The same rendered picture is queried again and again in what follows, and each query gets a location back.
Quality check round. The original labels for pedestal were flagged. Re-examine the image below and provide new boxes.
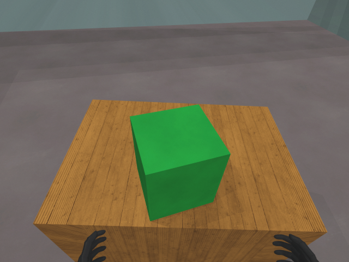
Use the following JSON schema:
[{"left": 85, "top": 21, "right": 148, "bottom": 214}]
[{"left": 33, "top": 99, "right": 327, "bottom": 262}]

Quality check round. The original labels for left robot hand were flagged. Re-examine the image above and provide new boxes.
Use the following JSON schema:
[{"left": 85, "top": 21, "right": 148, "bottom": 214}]
[{"left": 78, "top": 230, "right": 106, "bottom": 262}]

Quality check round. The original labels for carton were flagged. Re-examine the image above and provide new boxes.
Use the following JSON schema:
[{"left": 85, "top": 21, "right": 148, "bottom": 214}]
[{"left": 130, "top": 104, "right": 230, "bottom": 221}]

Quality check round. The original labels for right robot hand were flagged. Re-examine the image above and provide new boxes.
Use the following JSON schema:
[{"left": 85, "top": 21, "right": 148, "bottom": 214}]
[{"left": 273, "top": 234, "right": 319, "bottom": 262}]

